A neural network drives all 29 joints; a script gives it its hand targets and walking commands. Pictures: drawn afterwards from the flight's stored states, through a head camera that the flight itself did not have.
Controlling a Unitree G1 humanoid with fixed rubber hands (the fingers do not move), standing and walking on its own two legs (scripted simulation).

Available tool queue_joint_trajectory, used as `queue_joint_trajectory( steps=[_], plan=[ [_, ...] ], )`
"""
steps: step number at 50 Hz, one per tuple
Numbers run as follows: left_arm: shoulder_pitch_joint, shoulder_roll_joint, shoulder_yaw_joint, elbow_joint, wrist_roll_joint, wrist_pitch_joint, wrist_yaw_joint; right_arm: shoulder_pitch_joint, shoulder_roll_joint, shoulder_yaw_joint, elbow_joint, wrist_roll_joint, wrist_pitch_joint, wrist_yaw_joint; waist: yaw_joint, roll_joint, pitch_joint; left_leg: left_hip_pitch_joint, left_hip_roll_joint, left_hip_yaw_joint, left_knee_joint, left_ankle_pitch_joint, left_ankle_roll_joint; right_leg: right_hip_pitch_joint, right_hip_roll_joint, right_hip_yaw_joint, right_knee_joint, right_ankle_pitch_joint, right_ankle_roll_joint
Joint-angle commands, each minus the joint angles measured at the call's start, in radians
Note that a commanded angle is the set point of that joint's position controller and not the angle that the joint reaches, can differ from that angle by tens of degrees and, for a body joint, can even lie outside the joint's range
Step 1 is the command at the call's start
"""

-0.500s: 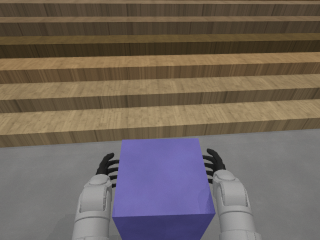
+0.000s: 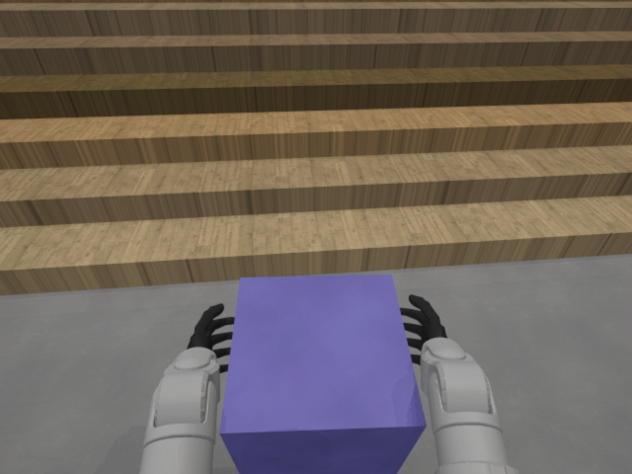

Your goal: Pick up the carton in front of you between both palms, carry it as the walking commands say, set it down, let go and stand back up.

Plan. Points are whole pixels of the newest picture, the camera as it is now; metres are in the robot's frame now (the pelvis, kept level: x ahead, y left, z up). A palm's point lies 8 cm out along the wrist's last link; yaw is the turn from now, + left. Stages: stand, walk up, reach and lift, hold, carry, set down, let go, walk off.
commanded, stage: carry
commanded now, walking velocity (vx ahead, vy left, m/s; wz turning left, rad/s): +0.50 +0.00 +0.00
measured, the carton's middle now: (318, 385) +0.29 +0.00 -0.03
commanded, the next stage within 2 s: none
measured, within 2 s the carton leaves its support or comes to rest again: neither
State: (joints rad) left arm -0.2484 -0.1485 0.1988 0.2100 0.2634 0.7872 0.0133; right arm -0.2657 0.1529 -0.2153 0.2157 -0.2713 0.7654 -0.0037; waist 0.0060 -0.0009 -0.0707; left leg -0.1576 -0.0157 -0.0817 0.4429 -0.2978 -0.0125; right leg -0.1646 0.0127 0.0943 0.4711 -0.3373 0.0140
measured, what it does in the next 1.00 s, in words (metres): walks ahead: left foot, then right foot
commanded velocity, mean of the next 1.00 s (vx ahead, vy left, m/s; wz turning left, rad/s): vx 0.50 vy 0.00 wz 0.00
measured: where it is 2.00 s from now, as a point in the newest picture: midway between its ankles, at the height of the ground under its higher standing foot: (321, 309)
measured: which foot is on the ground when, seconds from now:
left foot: down 0.00-0.14, up 0.16-0.28, down 0.30-0.64, up 0.66-1.00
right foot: down 0.00-0.32, up 0.34-0.60, down 0.62-1.00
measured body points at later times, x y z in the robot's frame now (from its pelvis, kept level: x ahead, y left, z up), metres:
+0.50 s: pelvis +0.17 -0.02 +0.00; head +0.17 -0.02 +0.45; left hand +0.45 +0.13 +0.07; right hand +0.44 -0.17 +0.07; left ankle +0.09 +0.09 -0.74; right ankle +0.18 -0.12 -0.71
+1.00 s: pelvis +0.48 -0.05 +0.00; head +0.49 -0.07 +0.45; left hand +0.75 +0.11 +0.08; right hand +0.76 -0.20 +0.08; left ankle +0.62 +0.07 -0.71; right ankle +0.34 -0.13 -0.74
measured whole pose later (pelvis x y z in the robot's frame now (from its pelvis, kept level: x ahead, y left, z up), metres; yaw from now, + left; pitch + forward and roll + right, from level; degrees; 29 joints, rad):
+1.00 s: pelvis +0.48 -0.05 +0.00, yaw +1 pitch +5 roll +2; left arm -0.15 -0.13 0.11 -0.37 0.10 1.21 0.09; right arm -0.16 0.13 -0.09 -0.38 -0.12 1.20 -0.09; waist 0.02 0.00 -0.09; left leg -0.60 0.07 0.17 0.59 -0.08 0.02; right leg 0.02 -0.03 -0.20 0.23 -0.33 -0.02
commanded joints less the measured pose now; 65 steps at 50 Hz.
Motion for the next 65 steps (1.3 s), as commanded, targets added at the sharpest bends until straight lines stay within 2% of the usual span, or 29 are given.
queue_joint_trajectory(
  steps=[1,3,5,6,8,9,12,15,16,17,18,19,21,27,30,31,32,33,36,37,41,50,53,54,55,56,57,60,65],
  plan=[
    [-0.583,-0.932,-0.634,-0.152,-0.343,-0.032,-0.239,-0.487,0.939,0.612,-0.097,0.313,-0.001,0.226,-0.007,0.082,-0.132,-0.06,0.145,-0.106,-0.151,-0.365,0.054,-0.13,-0.021,-0.071,0.032,-0.171,-0.012],
    [-0.572,-0.918,-0.694,-0.223,-0.386,0.007,-0.228,-0.455,0.924,0.662,-0.164,0.34,0.037,0.208,-0.006,0.142,-0.211,-0.026,0.186,-0.142,-0.166,-0.338,0.087,-0.131,0.011,-0.148,0.069,-0.066,-0.009],
    [-0.577,-0.9,-0.744,-0.292,-0.428,0.059,-0.218,-0.463,0.895,0.713,-0.247,0.377,0.092,0.193,-0.004,0.119,-0.206,-0.098,0.174,-0.096,-0.131,-0.391,0.085,-0.083,-0.002,-0.145,-0.013,-0.114,-0.022],
    [-0.582,-0.885,-0.76,-0.32,-0.445,0.089,-0.213,-0.469,0.883,0.735,-0.282,0.396,0.124,0.186,-0.003,0.049,-0.183,-0.174,0.136,-0.026,-0.047,-0.363,0.062,-0.035,-0.056,-0.07,-0.089,-0.169,-0.038],
    [-0.529,-0.834,-0.76,-0.331,-0.461,0.153,-0.199,-0.485,0.853,0.771,-0.325,0.435,0.192,0.177,0.026,-0.245,-0.134,-0.449,0.026,0.172,0.302,-0.204,-0.009,0.135,-0.296,0.307,-0.289,-0.289,-0.137],
    [-0.509,-0.819,-0.763,-0.356,-0.466,0.18,-0.189,-0.502,0.849,0.797,-0.353,0.465,0.222,0.177,0.027,-0.27,-0.087,-0.54,0.047,0.173,0.288,-0.224,-0.005,0.169,-0.35,0.381,-0.289,-0.133,-0.188],
    [-0.491,-0.818,-0.787,-0.479,-0.501,0.257,-0.164,-0.465,0.868,0.836,-0.412,0.545,0.289,0.174,0.024,-0.148,-0.187,-0.401,0.023,0.209,0.138,-0.141,0.013,0.196,-0.291,0.181,-0.203,0.133,-0.174],
    [-0.416,-0.839,-0.817,-0.555,-0.537,0.317,-0.162,-0.366,0.878,0.832,-0.472,0.555,0.339,0.164,0.003,-0.116,-0.285,0.068,0.004,0.269,-0.099,0.087,0.014,-0.031,-0.18,-0.066,-0.032,0.126,-0.097],
    [-0.385,-0.838,-0.816,-0.564,-0.54,0.335,-0.166,-0.32,0.871,0.824,-0.484,0.547,0.357,0.16,-0.014,-0.033,-0.322,0.299,0.11,0.143,-0.13,0.032,0.04,-0.217,-0.144,-0.137,0.11,0.065,-0.065],
    [-0.405,-0.835,-0.825,-0.603,-0.556,0.36,-0.176,-0.265,0.848,0.809,-0.482,0.518,0.367,0.152,-0.032,0.238,-0.324,0.436,0.348,-0.222,-0.184,-0.021,0.144,-0.466,-0.063,-0.24,0.359,-0.069,-0.017],
    [-0.422,-0.837,-0.834,-0.608,-0.568,0.378,-0.187,-0.26,0.837,0.803,-0.495,0.497,0.377,0.146,-0.035,0.292,-0.251,0.448,0.45,-0.388,-0.196,0.075,0.251,-0.641,-0.041,-0.21,0.424,-0.219,-0.028],
    [-0.434,-0.844,-0.826,-0.613,-0.578,0.389,-0.195,-0.278,0.877,0.802,-0.52,0.506,0.393,0.143,-0.035,0.199,-0.203,0.42,0.471,-0.371,-0.191,0.171,0.279,-0.701,-0.086,-0.163,0.491,-0.252,-0.04],
    [-0.417,-0.856,-0.826,-0.634,-0.596,0.404,-0.203,-0.3,0.899,0.807,-0.587,0.527,0.41,0.141,-0.038,0.08,-0.212,0.397,0.432,-0.246,-0.214,0.201,0.231,-0.691,-0.115,-0.152,0.454,-0.207,-0.035],
    [-0.384,-0.83,-0.793,-0.654,-0.57,0.431,-0.166,-0.344,0.844,0.826,-0.635,0.588,0.457,0.154,-0.026,0.17,-0.193,0.169,0.27,0.121,-0.214,0.248,0.116,-0.326,-0.045,-0.291,0.098,0.127,-0.015],
    [-0.353,-0.806,-0.767,-0.63,-0.547,0.449,-0.156,-0.337,0.811,0.819,-0.619,0.586,0.478,0.159,-0.004,0.102,-0.233,-0.033,0.208,0.252,0.024,0.306,0.061,0.071,0.009,-0.383,-0.002,0.182,-0.038],
    [-0.341,-0.796,-0.756,-0.613,-0.54,0.454,-0.155,-0.344,0.791,0.812,-0.611,0.584,0.485,0.161,0.013,0.04,-0.283,-0.146,0.177,0.291,0.204,0.242,0.029,0.251,-0.067,-0.284,-0.01,0.101,-0.046],
    [-0.333,-0.774,-0.742,-0.593,-0.524,0.457,-0.154,-0.372,0.778,0.814,-0.627,0.587,0.497,0.165,0.03,-0.216,-0.306,-0.338,0.071,0.3,0.512,0.02,-0.027,0.329,-0.346,0.214,-0.204,-0.11,-0.132],
    [-0.358,-0.786,-0.738,-0.577,-0.521,0.457,-0.152,-0.418,0.788,0.822,-0.624,0.599,0.506,0.168,0.031,-0.293,-0.291,-0.523,0.025,0.194,0.684,-0.197,-0.016,0.394,-0.461,0.454,-0.285,-0.056,-0.234],
    [-0.433,-0.879,-0.768,-0.626,-0.554,0.449,-0.16,-0.426,0.867,0.815,-0.595,0.603,0.491,0.178,0.01,-0.042,-0.275,-0.565,0.155,0.09,0.762,-0.084,0.042,0.283,-0.404,0.225,-0.248,0.17,-0.197],
    [-0.458,-0.906,-0.784,-0.642,-0.567,0.441,-0.165,-0.419,0.887,0.817,-0.597,0.595,0.479,0.176,0.007,-0.027,-0.27,-0.534,0.17,0.088,0.69,-0.023,0.039,0.247,-0.375,0.137,-0.262,0.219,-0.165],
    [-0.432,-0.922,-0.809,-0.678,-0.598,0.425,-0.186,-0.336,0.937,0.818,-0.594,0.549,0.445,0.154,0.012,-0.1,-0.275,-0.516,0.123,0.167,0.507,0.066,0.019,0.284,-0.303,-0.046,-0.27,0.402,-0.139],
    [-0.335,-0.863,-0.801,-0.632,-0.575,0.428,-0.207,-0.271,0.903,0.823,-0.591,0.524,0.446,0.147,0.018,-0.155,-0.116,-0.403,0.052,0.31,0.071,0.284,0.045,0.284,-0.239,-0.232,-0.243,0.665,-0.113],
    [-0.352,-0.853,-0.806,-0.651,-0.57,0.422,-0.203,-0.281,0.902,0.827,-0.597,0.544,0.442,0.159,-0.006,-0.152,-0.201,-0.088,-0.02,0.385,-0.001,0.248,0.061,0.239,-0.209,-0.327,0.007,0.851,-0.068],
    [-0.374,-0.845,-0.81,-0.673,-0.572,0.421,-0.201,-0.293,0.893,0.823,-0.608,0.549,0.439,0.162,-0.025,-0.103,-0.26,0.107,-0.004,0.361,0.008,0.17,0.064,0.128,-0.181,-0.335,0.18,0.734,-0.05],
    [-0.409,-0.832,-0.813,-0.702,-0.577,0.424,-0.199,-0.296,0.884,0.814,-0.62,0.55,0.44,0.163,-0.048,0.036,-0.327,0.26,0.207,0.047,-0.06,-0.025,0.101,-0.038,-0.141,-0.324,0.422,0.44,-0.027],
    [-0.433,-0.836,-0.826,-0.736,-0.585,0.43,-0.194,-0.322,0.883,0.813,-0.613,0.551,0.432,0.167,-0.036,0.296,-0.377,0.465,0.439,-0.405,-0.173,-0.098,0.253,-0.366,0.0,-0.26,0.691,-0.035,0.003],
    [-0.442,-0.835,-0.823,-0.739,-0.585,0.428,-0.19,-0.317,0.898,0.817,-0.625,0.575,0.433,0.167,-0.032,0.257,-0.354,0.439,0.446,-0.438,-0.224,0.026,0.271,-0.461,-0.018,-0.136,0.83,-0.129,-0.024],
    [-0.442,-0.869,-0.821,-0.751,-0.584,0.419,-0.178,-0.37,0.921,0.838,-0.69,0.598,0.432,0.161,-0.025,0.034,-0.327,0.294,0.366,-0.146,-0.193,0.324,0.194,-0.46,-0.131,-0.089,0.746,0.012,-0.065],
    [-0.415,-0.831,-0.807,-0.73,-0.554,0.424,-0.15,-0.392,0.846,0.838,-0.72,0.607,0.454,0.16,-0.023,0.084,-0.306,0.262,0.314,0.044,-0.239,0.323,0.179,-0.45,-0.112,-0.166,0.479,0.073,-0.033]
  ],
)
